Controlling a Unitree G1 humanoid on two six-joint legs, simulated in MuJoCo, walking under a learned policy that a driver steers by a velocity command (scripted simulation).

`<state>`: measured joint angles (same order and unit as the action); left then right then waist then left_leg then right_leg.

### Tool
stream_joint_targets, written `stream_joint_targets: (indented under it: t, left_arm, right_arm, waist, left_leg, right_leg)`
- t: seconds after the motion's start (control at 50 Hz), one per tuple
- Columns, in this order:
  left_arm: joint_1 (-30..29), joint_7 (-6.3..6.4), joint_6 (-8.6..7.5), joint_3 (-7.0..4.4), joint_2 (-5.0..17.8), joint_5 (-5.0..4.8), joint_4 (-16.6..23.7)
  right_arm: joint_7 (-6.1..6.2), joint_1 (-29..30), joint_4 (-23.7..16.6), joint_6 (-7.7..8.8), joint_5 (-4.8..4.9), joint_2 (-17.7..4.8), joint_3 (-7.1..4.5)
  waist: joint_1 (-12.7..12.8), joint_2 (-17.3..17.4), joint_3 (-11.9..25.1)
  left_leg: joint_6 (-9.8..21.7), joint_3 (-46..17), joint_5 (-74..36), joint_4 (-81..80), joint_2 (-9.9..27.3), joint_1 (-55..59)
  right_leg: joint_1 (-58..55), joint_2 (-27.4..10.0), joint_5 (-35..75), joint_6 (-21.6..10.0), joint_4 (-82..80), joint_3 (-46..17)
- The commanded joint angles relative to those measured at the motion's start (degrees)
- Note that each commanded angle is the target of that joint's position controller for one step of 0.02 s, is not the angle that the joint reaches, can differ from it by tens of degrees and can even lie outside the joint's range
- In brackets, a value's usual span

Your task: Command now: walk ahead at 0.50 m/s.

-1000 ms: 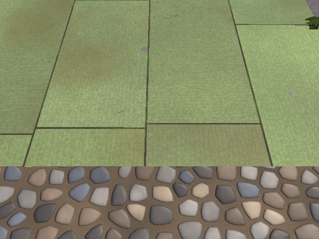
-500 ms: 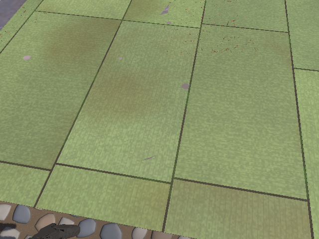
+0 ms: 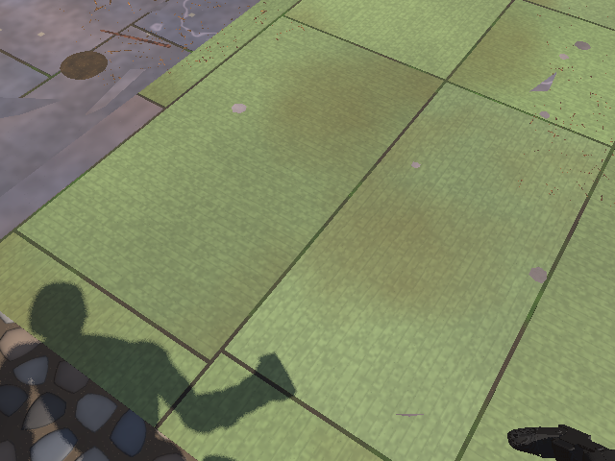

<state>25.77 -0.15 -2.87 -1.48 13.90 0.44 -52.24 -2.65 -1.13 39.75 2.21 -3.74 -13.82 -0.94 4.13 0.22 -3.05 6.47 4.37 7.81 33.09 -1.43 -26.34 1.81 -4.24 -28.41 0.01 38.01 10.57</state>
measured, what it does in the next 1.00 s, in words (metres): walks ahead, turning right: right foot, then left foot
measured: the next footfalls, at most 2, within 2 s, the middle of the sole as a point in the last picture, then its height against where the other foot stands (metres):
right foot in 0.50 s outside the picture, level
left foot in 1.00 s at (371, 367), level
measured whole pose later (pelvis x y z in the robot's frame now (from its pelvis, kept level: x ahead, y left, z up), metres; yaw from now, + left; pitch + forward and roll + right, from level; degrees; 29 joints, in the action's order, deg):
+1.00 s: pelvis +0.48 -0.08 +0.01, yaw -33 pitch +1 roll -1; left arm 19.3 0.7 0.8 -4.8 17.2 0.6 -47.2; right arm 1.3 -6.1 42.0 1.9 -1.1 -15.0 -0.3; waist 4.1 1.1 -3.4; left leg -0.3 -2.6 7.9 32.0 -0.7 -24.9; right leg 7.7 10.6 -21.6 -5.4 30.4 -10.8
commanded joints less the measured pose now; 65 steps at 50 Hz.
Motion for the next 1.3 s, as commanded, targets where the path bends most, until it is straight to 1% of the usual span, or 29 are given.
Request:
stream_joint_targets:
  t: [0.02,0.04,0.06,0.12,0.18,0.3,0.4,0.46,0.5,0.52,0.54,0.56,0.6,0.62,0.66,0.72,0.8,0.9,0.94,0.98,1.0,1.02,1.04,1.06,1.08,1.1,1.14,1.18,1.3]
  left_arm:
    - [-2.06,0.23,-0.22,-2.12,9.21,-0.19,5.92]
    - [-5.0,0.01,-0.63,-2.06,7.91,-0.88,6.95]
    - [-4.4,-0.15,-0.83,-1.79,6.78,-0.85,6.01]
    - [-0.46,-0.97,1.54,-2.02,4.83,1.04,2.86]
    - [-4.34,-2.01,2.42,-2.23,3.23,1.01,3.84]
    - [-16.41,-2.87,2.1,-1.57,1.82,1.19,7.58]
    - [-23.61,-3.65,1.9,-0.93,1.78,1.63,10.99]
    - [-18.97,-3.04,2.04,-1.67,3.31,1.78,10.34]
    - [-6.62,-2.25,1.3,-3.28,5.99,2.15,6.91]
    - [1.54,-1.31,1.16,-5.12,11.0,2.76,4.97]
    - [-2.09,-0.84,1.9,-6.82,17.18,1.5,6.29]
    - [-1.6,-0.87,2.42,-6.77,16.59,-0.1,6.69]
    - [-6.18,-0.08,2.14,-5.23,10.6,-0.11,5.71]
    - [-8.68,0.18,1.65,-4.65,8.95,-0.21,5.92]
    - [-10.75,0.07,0.6,-4.03,7.99,-0.46,6.63]
    - [-9.3,-0.27,-0.12,-4.53,10.44,-0.27,6.25]
    - [-6.8,0.17,1.24,-4.51,10.35,-0.45,6.29]
    - [-4.24,0.98,2.92,-4.87,11.08,0.27,6.71]
    - [-5.63,1.21,3.37,-5.08,11.48,0.68,7.53]
    - [-9.64,1.19,3.29,-5.22,11.96,0.33,8.84]
    - [-11.55,1.01,2.79,-4.89,11.05,-0.58,9.92]
    - [-8.56,1.01,2.32,-3.7,6.81,-1.28,11.85]
    - [-1.18,1.38,3.37,-4.37,7.99,-0.93,11.29]
    - [-0.57,1.66,4.47,-4.8,10.99,1.16,8.73]
    - [-4.38,1.08,5.08,-5.05,11.22,1.45,8.58]
    - [-6.2,0.5,5.77,-5.02,10.45,1.13,9.12]
    - [-7.28,-0.62,6.92,-4.57,9.33,0.75,9.76]
    - [-7.98,-1.05,7.18,-4.29,8.86,0.14,10.39]
    - [-13.56,-2.18,7.69,-2.8,6.76,0.44,13.18]
  right_arm:
    - [2.63,-24.15,2.9,0.17,2.0,-15.17,-5.09]
    - [2.92,-19.88,3.94,0.5,2.17,-12.14,-4.06]
    - [2.65,-17.05,4.37,1.03,2.15,-8.5,-3.08]
    - [2.63,-13.93,4.96,2.53,2.47,-4.27,-1.79]
    - [2.76,-15.71,6.81,3.87,2.86,-5.66,-2.34]
    - [3.23,-18.81,9.33,4.05,2.82,-5.06,-2.18]
    - [4.13,-23.27,12.13,3.3,2.56,-6.81,-2.48]
    - [4.76,-22.12,12.45,2.42,2.26,-9.32,-2.98]
    - [4.73,-21.06,11.91,1.36,2.31,-10.82,-3.38]
    - [4.43,-20.71,10.29,1.49,2.41,-9.63,-3.04]
    - [3.18,-21.25,6.02,2.13,3.25,-4.36,-2.3]
    - [2.88,-15.58,4.63,2.9,2.53,-8.19,-2.68]
    - [2.79,-13.91,4.15,4.15,3.26,-6.77,-2.1]
    - [2.97,-13.48,4.04,3.47,2.52,-6.54,-2.19]
    - [3.09,-16.4,4.69,1.04,1.27,-5.76,-2.05]
    - [3.06,-15.56,3.61,-0.62,1.52,-4.46,-1.75]
    - [3.17,-8.73,0.9,-1.07,2.0,-4.71,-1.39]
    - [3.63,-3.07,-1.25,-0.79,2.73,-6.42,-1.18]
    - [3.96,-4.61,-1.05,-0.29,2.94,-7.46,-1.31]
    - [4.45,-10.1,0.25,0.49,2.81,-8.47,-1.61]
    - [4.95,-14.6,1.08,1.31,2.14,-9.85,-2.0]
    - [5.76,-18.0,0.34,1.44,1.9,-14.63,-2.79]
    - [5.31,-16.42,0.01,-0.1,3.39,-15.44,-3.2]
    - [5.02,-14.49,-0.91,-1.03,3.89,-11.2,-2.43]
    - [5.16,-11.78,-1.67,-1.42,3.71,-7.75,-1.48]
    - [5.28,-8.65,-2.33,-2.05,3.11,-6.74,-1.04]
    - [5.48,-7.07,-2.4,-2.21,2.18,-7.92,-1.44]
    - [5.21,-8.23,-1.98,-1.98,1.97,-8.25,-1.77]
    - [4.42,-9.78,-1.05,-2.36,1.87,-10.0,-2.87]
  waist:
    - [-12.58,3.98,19.83]
    - [-9.59,4.01,11.05]
    - [-7.11,2.52,6.46]
    - [-3.39,4.68,3.51]
    - [-2.73,4.03,1.01]
    - [-4.74,3.47,-2.56]
    - [-6.48,3.06,-3.55]
    - [-3.51,5.18,0.63]
    - [2.2,3.98,7.91]
    - [5.69,-1.39,13.23]
    - [0.88,-16.85,17.16]
    - [3.36,-5.59,17.44]
    - [-1.25,1.99,4.63]
    - [-3.42,2.79,1.95]
    - [-5.96,1.83,2.71]
    - [-6.47,-0.16,4.36]
    - [-3.59,-3.9,5.72]
    - [-0.6,-5.0,5.41]
    - [-1.42,-5.46,4.83]
    - [-4.96,-5.77,4.86]
    - [-7.5,-3.21,6.69]
    - [-6.62,7.82,13.42]
    - [-3.14,17.73,18.57]
    - [-2.24,7.73,15.12]
    - [-2.72,3.77,9.99]
    - [-1.92,3.55,7.34]
    - [-2.07,8.34,4.66]
    - [-2.45,8.07,5.67]
    - [-4.46,8.97,5.63]
  left_leg:
    - [11.45,-38.09,-0.77,-13.61,25.72,43.63]
    - [9.22,-27.1,-6.32,-14.58,22.78,35.85]
    - [6.56,-20.89,-10.37,-16.85,19.86,28.97]
    - [2.94,-11.13,-12.4,-21.71,15.39,19.58]
    - [2.66,-6.06,-12.93,-25.1,14.71,19.42]
    - [1.85,2.49,-16.24,-25.98,13.28,22.23]
    - [0.72,6.58,-28.09,-22.1,15.7,30.1]
    - [-0.33,9.25,-53.0,-10.02,16.3,33.94]
    - [-0.88,10.03,-50.05,10.43,15.74,29.17]
    - [-2.57,10.41,-31.05,28.03,13.55,17.48]
    - [-6.44,6.25,20.96,50.84,-1.24,-8.77]
    - [-5.89,-6.31,19.22,53.6,0.4,-15.51]
    - [-5.54,-6.8,11.42,43.79,5.96,-14.51]
    - [-6.26,-7.01,11.37,39.56,7.14,-11.24]
    - [-8.09,-6.41,12.13,35.57,6.84,-4.83]
    - [-9.69,-4.49,8.88,28.47,5.35,-3.92]
    - [-10.0,-3.96,1.55,18.48,3.8,-4.6]
    - [-8.86,-5.86,1.54,10.1,1.74,-5.52]
    - [-7.68,-7.1,4.07,5.15,0.75,-2.23]
    - [-5.9,-7.28,1.48,-5.31,-0.42,7.56]
    - [-4.35,-10.04,-8.51,-11.38,3.47,17.03]
    - [-0.33,-23.05,-30.56,-10.04,19.88,28.68]
    - [8.68,-36.68,-45.26,-10.91,28.62,31.55]
    - [9.29,-33.49,-36.08,-10.89,27.2,27.34]
    - [7.72,-26.26,-27.79,-12.26,22.96,21.99]
    - [5.71,-20.86,-19.05,-14.51,19.35,18.36]
    - [4.87,-13.77,-14.99,-16.49,15.29,13.71]
    - [5.44,-10.76,-15.15,-16.61,15.19,14.18]
    - [5.68,-7.09,-3.07,-17.41,17.11,13.92]
  right_leg:
    - [35.75,3.96,-0.77,-3.45,38.14,-13.49]
    - [36.54,1.69,4.51,-4.09,35.79,-14.75]
    - [34.24,-0.17,7.59,-4.05,31.24,-13.91]
    - [27.19,-0.76,11.39,-2.72,27.27,-13.08]
    - [31.81,-1.14,17.07,-2.1,25.37,-12.75]
    - [36.78,-0.8,28.54,-1.64,10.65,-9.63]
    - [34.56,1.45,26.1,-5.06,-0.12,-4.04]
    - [26.38,6.75,17.2,-8.8,-1.47,-0.71]
    - [10.63,10.1,14.89,-12.16,-6.81,-1.99]
    - [-3.07,1.96,9.88,-15.53,-10.55,-14.16]
    - [-18.73,-14.05,12.07,-25.09,-17.46,-48.27]
    - [-18.61,-14.88,17.06,-25.9,-21.24,-50.99]
    - [-3.84,-11.76,27.36,-21.23,-22.66,-37.27]
    - [1.78,-8.77,36.63,-19.12,-22.64,-32.52]
    - [7.39,-5.73,53.51,-17.85,-21.92,-25.96]
    - [9.06,-2.28,65.49,-16.16,-20.05,-21.38]
    - [7.25,0.37,64.78,-12.11,-17.33,-21.18]
    - [1.39,-1.3,61.34,-10.99,-12.81,-27.3]
    - [1.19,-1.52,59.95,-10.21,-9.87,-30.37]
    - [4.57,1.0,54.64,-7.53,-5.28,-32.27]
    - [8.88,3.91,49.22,-5.2,1.22,-31.24]
    - [15.32,8.97,23.16,-2.71,15.84,-23.64]
    - [23.32,16.77,-12.74,-1.79,24.92,-16.47]
    - [24.88,11.58,-9.7,-1.44,31.49,-17.16]
    - [25.24,10.2,-5.11,-0.7,32.43,-16.56]
    - [25.01,8.73,-1.83,0.28,31.71,-15.93]
    - [24.18,8.05,2.46,1.95,31.81,-13.94]
    - [23.89,8.13,3.7,2.56,29.67,-13.02]
    - [20.2,4.83,3.57,1.49,13.94,-10.52]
